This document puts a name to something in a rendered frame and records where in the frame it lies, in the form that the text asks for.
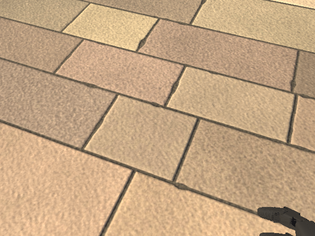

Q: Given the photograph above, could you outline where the right robot hand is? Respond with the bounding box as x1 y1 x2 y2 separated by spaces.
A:
257 206 315 236

